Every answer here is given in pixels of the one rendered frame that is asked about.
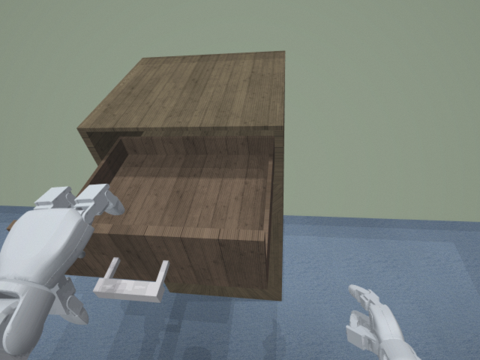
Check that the handle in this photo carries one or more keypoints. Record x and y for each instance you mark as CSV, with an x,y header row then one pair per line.
x,y
134,290

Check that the robot left hand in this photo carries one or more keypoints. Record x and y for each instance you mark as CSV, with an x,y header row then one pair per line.
x,y
45,242

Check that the robot right hand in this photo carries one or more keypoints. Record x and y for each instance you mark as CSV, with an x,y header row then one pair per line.
x,y
368,332

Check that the robot right forearm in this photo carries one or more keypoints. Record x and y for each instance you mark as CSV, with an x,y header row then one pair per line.
x,y
394,349

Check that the drawer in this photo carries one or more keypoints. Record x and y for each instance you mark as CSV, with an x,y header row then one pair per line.
x,y
202,202

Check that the cabinet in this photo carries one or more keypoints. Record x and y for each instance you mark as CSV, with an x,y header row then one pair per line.
x,y
231,94

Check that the robot left forearm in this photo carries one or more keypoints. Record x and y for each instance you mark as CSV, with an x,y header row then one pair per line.
x,y
24,307

